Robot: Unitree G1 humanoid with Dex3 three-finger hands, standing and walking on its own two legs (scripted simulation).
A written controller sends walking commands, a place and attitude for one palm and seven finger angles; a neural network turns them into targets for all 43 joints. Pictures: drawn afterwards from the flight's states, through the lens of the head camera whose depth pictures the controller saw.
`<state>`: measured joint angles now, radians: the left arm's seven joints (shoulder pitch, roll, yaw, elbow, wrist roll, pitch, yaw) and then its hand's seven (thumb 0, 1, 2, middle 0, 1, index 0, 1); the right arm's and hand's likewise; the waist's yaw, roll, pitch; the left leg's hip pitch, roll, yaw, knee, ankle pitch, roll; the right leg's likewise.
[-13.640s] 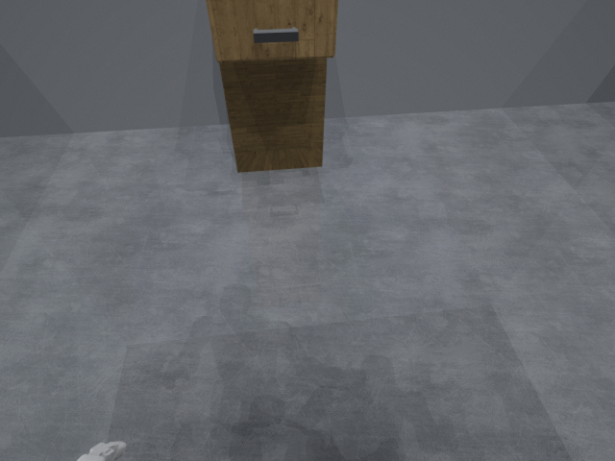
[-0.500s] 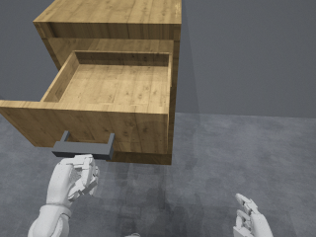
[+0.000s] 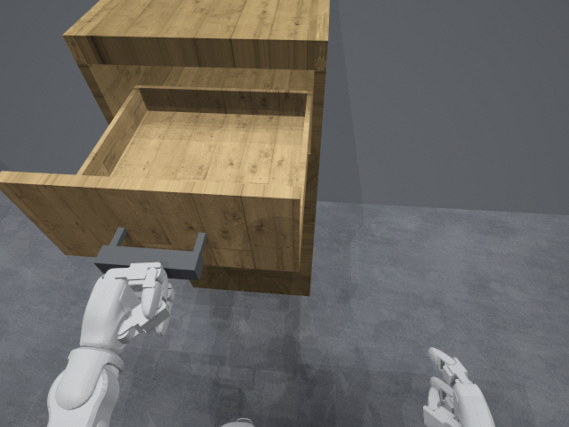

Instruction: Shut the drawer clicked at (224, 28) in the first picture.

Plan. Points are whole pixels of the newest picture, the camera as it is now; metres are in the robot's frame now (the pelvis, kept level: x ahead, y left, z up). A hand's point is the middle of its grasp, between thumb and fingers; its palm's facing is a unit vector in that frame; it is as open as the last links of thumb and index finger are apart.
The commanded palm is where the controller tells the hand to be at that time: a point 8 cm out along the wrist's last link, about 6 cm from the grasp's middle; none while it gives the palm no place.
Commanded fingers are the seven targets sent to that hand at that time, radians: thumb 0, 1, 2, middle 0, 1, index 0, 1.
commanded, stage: push the drawer shut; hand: left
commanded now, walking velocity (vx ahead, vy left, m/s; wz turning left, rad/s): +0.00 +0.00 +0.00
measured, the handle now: (155, 249) +0.34 +0.20 +0.07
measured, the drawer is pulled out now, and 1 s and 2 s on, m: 0.29 0.16 0.04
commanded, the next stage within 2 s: none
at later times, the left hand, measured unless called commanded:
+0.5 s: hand (178, 263) +0.32 +0.16 +0.07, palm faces -0.06 -1.00 -0.05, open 3.2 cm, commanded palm +0.30 +0.22 +0.07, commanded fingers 0.00 0.90 0.90 -1.40 -1.60 -1.40 -1.60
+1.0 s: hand (193, 226) +0.38 +0.15 +0.07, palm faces -0.06 -1.00 -0.05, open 3.2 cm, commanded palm +0.36 +0.21 +0.07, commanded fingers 0.00 0.90 0.90 -1.40 -1.60 -1.40 -1.60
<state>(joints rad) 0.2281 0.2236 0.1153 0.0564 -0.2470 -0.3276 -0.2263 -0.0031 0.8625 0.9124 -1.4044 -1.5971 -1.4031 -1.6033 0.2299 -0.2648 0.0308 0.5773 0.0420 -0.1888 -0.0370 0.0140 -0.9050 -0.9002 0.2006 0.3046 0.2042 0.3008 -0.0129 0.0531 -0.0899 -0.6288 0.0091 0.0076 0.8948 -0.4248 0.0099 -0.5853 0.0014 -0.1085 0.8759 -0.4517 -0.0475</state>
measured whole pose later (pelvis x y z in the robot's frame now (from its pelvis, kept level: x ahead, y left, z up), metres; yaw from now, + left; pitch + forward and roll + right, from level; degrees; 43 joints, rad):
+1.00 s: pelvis -0.01 +0.01 +0.00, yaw -1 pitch +11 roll +0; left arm -0.36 0.24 0.15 0.62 -0.18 -0.35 -0.15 0.00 0.88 0.94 -1.40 -1.60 -1.40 -1.60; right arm 0.28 -0.26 0.03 0.64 0.04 -0.08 -0.01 0.01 -0.91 -0.90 0.20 0.30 0.20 0.30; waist -0.05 0.03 -0.08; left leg -0.66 0.01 0.04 0.86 -0.39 0.03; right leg -0.63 0.00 -0.08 0.85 -0.41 -0.03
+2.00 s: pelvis -0.01 +0.02 -0.01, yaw -3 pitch +19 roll -2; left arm -0.90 0.44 0.35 1.18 -0.09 -0.41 -0.17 0.03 0.83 0.91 -1.40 -1.60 -1.40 -1.60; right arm 0.39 -0.28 0.03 0.66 0.00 0.00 0.01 0.01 -0.91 -0.90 0.20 0.30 0.20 0.30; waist -0.17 0.04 -0.10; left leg -0.88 0.03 0.04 0.97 -0.42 0.03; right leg -0.84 0.02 -0.08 0.92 -0.41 -0.03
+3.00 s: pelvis -0.03 +0.03 -0.03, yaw -3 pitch +25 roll -5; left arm -1.20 0.59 0.33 1.35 0.00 -0.33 -0.13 -0.03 0.63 0.92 -1.40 -1.60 -1.40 -1.60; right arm 0.46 -0.28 0.08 0.66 -0.05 0.00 0.03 0.00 -0.91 -0.90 0.20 0.30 0.21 0.30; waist -0.26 0.05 -0.09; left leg -1.09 0.03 -0.01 1.07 -0.41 0.05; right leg -1.01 0.02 -0.12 0.97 -0.39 -0.02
